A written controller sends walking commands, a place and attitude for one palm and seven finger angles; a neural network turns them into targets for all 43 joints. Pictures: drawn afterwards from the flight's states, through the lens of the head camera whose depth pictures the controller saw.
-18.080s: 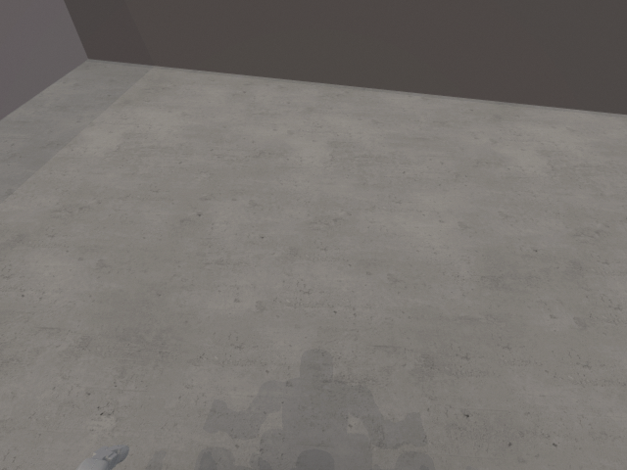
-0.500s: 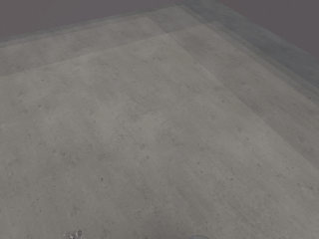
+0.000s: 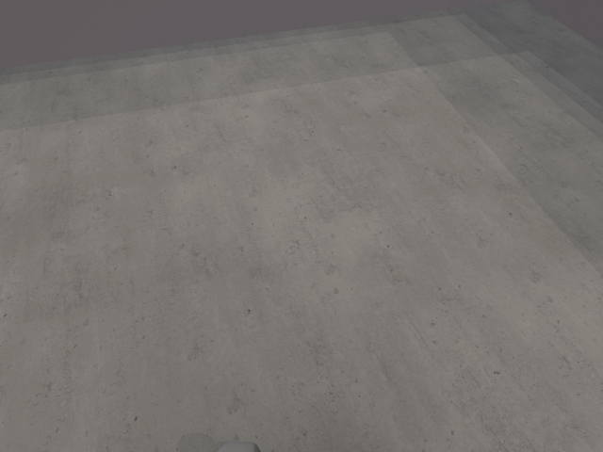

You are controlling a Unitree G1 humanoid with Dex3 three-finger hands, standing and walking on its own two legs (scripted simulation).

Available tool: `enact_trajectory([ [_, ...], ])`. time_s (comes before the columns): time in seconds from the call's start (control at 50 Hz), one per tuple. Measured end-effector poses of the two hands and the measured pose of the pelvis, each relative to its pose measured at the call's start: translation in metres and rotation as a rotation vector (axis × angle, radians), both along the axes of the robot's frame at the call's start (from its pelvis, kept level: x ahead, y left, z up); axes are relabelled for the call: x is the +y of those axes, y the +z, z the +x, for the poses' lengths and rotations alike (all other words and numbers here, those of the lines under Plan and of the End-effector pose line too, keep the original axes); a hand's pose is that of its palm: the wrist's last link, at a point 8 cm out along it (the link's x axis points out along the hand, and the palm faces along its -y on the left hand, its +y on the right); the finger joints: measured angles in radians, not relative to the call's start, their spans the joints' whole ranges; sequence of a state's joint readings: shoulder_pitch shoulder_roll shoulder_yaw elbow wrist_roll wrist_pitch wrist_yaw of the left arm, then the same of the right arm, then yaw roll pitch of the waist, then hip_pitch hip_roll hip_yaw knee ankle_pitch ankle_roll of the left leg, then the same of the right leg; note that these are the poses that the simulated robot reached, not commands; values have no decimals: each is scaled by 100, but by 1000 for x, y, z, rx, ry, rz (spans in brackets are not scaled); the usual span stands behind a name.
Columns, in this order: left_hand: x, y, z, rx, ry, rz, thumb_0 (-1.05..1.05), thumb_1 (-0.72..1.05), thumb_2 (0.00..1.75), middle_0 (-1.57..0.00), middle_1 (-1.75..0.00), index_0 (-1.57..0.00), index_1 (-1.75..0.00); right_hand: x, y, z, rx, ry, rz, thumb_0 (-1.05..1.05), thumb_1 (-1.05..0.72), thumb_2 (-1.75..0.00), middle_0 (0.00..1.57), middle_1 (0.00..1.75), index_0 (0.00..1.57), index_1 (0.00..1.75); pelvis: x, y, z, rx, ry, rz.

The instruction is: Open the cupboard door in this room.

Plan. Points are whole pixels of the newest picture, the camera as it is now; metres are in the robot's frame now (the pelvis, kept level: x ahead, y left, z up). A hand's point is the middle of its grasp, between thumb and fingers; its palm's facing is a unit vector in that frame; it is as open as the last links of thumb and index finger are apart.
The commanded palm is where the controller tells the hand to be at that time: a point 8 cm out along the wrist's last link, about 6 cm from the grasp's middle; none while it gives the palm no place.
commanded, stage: turn or walk to find it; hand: left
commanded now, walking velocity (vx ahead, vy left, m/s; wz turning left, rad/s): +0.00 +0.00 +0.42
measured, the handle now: out of the picture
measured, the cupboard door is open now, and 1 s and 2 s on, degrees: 0 0 0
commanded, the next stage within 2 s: none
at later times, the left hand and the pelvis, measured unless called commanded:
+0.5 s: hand out of the picture +0.03 +0.27 -0.16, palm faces +0.22 -0.95 -0.24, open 7.4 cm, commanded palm none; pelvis -0.02 +0.04 +0.00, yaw +11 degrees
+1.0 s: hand out of the picture -0.07 +0.18 -0.15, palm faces +0.45 -0.85 -0.27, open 7.3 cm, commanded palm none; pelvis -0.03 -0.02 +0.00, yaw +26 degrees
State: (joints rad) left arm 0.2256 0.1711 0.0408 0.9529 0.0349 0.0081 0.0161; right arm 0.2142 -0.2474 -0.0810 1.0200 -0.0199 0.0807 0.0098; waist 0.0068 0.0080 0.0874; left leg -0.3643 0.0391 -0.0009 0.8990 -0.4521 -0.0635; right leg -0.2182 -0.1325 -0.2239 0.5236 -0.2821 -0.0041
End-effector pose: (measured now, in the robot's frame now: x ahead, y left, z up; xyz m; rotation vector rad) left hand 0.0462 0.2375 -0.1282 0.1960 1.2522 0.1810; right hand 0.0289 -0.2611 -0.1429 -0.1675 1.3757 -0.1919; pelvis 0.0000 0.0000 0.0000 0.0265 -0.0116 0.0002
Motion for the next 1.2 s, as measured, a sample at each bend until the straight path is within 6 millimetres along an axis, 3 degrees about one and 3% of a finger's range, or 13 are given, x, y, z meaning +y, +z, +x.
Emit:
enact_trajectory([
  [0.16, 56, -33, -65, 122, 136, -25, 1, 91, 90, -20, -30, -20, -30, 49, 16, 69, -172, 155, -55, 0, -91, -90, 20, 30, 20, 29, 37, -13, -7, -7, 61, -25],
  [0.28, 77, -20, -67, 99, 178, -28, 1, 91, 90, -20, -30, -20, -30, 78, 32, 82, -201, 218, -55, 0, -91, -90, 20, 30, 20, 29, 51, 2, -10, -3, 112, -59],
  [0.38, 83, -10, -54, 28, 184, -16, 1, 91, 90, -20, -30, -20, -30, 89, 31, 77, -190, 233, -30, 0, -91, -90, 20, 30, 20, 30, 54, 6, -14, -2, 143, -56],
  [0.46, 79, -5, -39, -20, 185, -3, 1, 91, 90, -20, -30, -20, -30, 86, 24, 63, -160, 230, -10, 0, -90, -90, 20, 30, 20, 30, 49, 5, -18, -4, 175, -47],
  [0.6, 55, 8, -16, -109, 181, 22, 1, 91, 90, -20, -30, -20, -30, 59, 3, 29, -59, 222, 20, 0, -90, -90, 20, 30, 20, 30, 27, 1, -24, 7, 233, -29],
  [0.68, 33, 11, -19, -149, 196, 53, 1, 91, 90, -20, -30, -20, -30, 35, -15, 19, -16, 227, 44, 0, -91, -90, 20, 30, 20, 30, 5, -8, -27, 14, 268, -13],
  [0.84, -4, 21, -76, -88, 311, 56, 1, 91, 90, -20, -30, -20, -30, 7, -13, 33, 17, 299, 47, 0, -91, -90, 20, 30, 20, 29, -16, 2, -29, -5, 363, 12],
  [0.96, -20, 14, -122, -32, 418, 34, 1, 91, 90, -20, -30, -20, -30, 8, -7, 53, 29, 386, 24, 0, -91, -90, 20, 30, 20, 29, -19, 3, -31, -2, 429, 13],
  [1.06, -24, 4, -169, 32, 501, 4, 1, 91, 90, -20, -30, -20, -30, 33, -2, 81, -6, 484, 7, 0, -91, -90, 20, 30, 20, 29, -11, 2, -39, 3, 479, 6],
  [1.2, -11, -27, -242, 119, 624, -53, 1, 91, 90, -20, -30, -20, -30, 105, 9, 126, -169, 637, -3, 0, -91, -90, 20, 30, 20, 29, 16, -13, -60, -3, 549, -28],
])
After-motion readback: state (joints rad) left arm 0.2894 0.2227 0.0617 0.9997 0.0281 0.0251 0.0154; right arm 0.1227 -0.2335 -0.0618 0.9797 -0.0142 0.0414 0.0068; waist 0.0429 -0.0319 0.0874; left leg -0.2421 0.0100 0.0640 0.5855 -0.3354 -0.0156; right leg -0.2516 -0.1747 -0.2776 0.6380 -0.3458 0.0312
